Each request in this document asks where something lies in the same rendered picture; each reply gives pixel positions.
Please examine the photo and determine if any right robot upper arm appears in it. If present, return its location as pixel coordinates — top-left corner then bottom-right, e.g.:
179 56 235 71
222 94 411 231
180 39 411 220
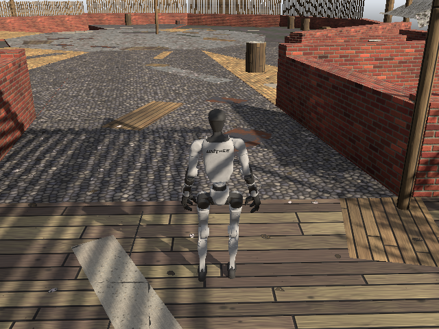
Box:
232 138 251 176

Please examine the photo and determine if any humanoid robot torso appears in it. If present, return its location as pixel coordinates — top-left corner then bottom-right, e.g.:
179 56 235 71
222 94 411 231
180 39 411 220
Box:
202 135 234 206

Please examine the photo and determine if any robot left hand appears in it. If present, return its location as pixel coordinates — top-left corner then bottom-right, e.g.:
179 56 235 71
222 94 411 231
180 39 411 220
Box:
181 195 197 211

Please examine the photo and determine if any robot right forearm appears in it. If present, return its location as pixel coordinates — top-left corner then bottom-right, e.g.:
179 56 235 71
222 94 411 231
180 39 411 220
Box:
244 165 258 197

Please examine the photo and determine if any left robot upper arm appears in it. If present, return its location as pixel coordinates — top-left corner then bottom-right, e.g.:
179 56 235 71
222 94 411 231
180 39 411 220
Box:
187 139 204 177

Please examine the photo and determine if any robot right hand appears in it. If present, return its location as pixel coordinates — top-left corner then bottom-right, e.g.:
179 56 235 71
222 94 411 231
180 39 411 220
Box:
245 194 261 213

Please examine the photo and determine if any robot left forearm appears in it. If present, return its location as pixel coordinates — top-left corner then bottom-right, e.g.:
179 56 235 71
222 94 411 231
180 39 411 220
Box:
182 167 195 197

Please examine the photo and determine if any robot right shin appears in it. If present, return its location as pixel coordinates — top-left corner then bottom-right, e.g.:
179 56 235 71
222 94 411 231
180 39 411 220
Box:
228 226 239 269

